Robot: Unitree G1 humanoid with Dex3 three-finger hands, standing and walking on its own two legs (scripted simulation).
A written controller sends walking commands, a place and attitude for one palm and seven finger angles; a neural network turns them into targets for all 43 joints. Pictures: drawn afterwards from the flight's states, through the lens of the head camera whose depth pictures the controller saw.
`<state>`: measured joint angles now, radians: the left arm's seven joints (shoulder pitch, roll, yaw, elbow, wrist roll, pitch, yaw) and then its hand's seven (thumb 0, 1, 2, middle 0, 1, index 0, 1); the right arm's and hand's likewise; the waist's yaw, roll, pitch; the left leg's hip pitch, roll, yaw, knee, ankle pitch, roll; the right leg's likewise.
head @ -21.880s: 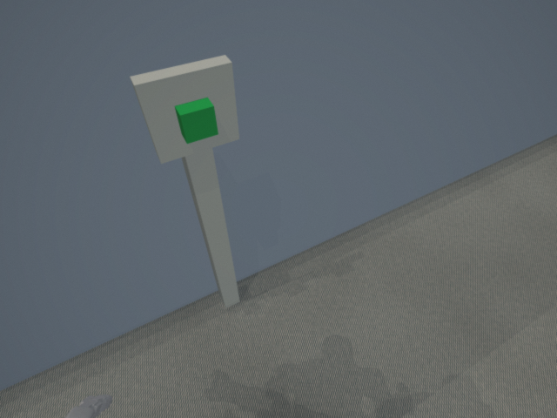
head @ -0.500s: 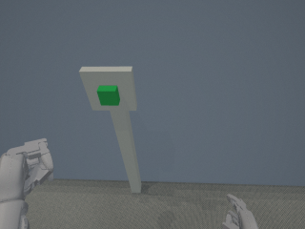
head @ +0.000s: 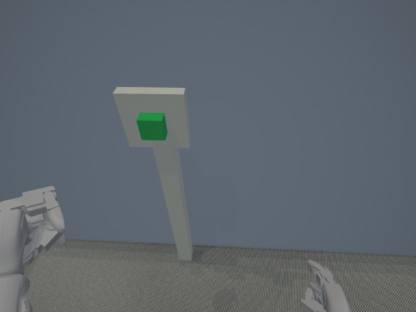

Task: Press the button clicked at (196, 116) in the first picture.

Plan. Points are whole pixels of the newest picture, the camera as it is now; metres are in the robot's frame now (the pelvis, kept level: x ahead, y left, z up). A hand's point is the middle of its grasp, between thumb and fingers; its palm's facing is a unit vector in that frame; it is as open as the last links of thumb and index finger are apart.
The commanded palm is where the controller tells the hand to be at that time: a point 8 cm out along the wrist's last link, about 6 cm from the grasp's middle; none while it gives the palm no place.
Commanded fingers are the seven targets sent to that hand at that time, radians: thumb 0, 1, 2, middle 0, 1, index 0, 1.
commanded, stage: step back with the hand held close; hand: left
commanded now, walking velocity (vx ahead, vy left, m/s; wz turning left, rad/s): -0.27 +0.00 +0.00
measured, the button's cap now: (153, 125) +0.49 +0.21 +0.10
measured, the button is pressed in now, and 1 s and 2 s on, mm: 0 0 0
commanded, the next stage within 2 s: stop stepping back and stand still in 1.14 s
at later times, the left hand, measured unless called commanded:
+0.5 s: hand (33, 257) +0.14 +0.26 +0.15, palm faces +0.37 -0.79 -0.49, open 3.1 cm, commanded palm +0.08 +0.30 +0.17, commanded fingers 0.00 0.90 0.90 -1.30 -1.50 -1.30 -1.50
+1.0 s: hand out of the picture +0.06 +0.25 +0.16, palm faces +0.33 -0.82 -0.47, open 3.1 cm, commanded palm -0.01 +0.29 +0.17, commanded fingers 0.00 0.90 0.90 -1.30 -1.50 -1.30 -1.50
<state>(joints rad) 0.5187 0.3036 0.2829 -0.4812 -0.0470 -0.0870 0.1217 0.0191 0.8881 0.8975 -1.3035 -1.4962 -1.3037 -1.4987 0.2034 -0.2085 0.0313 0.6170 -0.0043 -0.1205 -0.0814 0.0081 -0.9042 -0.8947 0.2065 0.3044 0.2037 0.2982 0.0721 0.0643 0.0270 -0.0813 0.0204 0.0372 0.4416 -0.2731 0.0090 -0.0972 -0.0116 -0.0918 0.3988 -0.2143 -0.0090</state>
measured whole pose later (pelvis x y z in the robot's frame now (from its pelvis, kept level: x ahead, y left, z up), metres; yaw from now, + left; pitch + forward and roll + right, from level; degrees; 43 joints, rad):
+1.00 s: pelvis -0.14 +0.01 -0.01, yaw +0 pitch +4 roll -3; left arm 0.60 0.39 0.38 -0.63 -0.03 -0.26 0.13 0.02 0.89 0.90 -1.30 -1.50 -1.30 -1.50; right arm 0.13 -0.18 0.02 0.62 -0.02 -0.11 -0.05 0.01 -0.90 -0.89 0.21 0.30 0.21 0.30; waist 0.02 0.01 0.03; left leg -0.51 0.03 0.01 0.47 -0.02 0.03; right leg -0.21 0.07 0.02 0.48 -0.34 -0.01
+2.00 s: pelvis -0.35 +0.01 -0.02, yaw +2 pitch -2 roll -1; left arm 0.60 0.39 0.37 -0.56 0.00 -0.21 0.16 0.02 0.89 0.90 -1.31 -1.50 -1.31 -1.50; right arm 0.28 -0.18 0.01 0.66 -0.02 -0.09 -0.06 0.01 -0.90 -0.89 0.21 0.30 0.21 0.30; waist 0.00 0.01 -0.03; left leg -0.46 0.03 0.00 0.89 -0.38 0.01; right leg -0.29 0.02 -0.10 0.57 -0.25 -0.07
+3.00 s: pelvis -0.36 +0.02 +0.00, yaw +6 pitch -2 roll +0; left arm 0.28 0.13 0.02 1.14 0.02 0.00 0.03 0.01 0.92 0.90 -0.21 -0.31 -0.21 -0.32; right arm 0.34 -0.10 0.00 1.13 -0.02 0.01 -0.04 0.00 -0.91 -0.89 0.20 0.30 0.20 0.30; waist 0.00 0.01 0.02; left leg -0.17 0.00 0.04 0.42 -0.21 0.02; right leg -0.21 0.03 -0.03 0.40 -0.16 -0.05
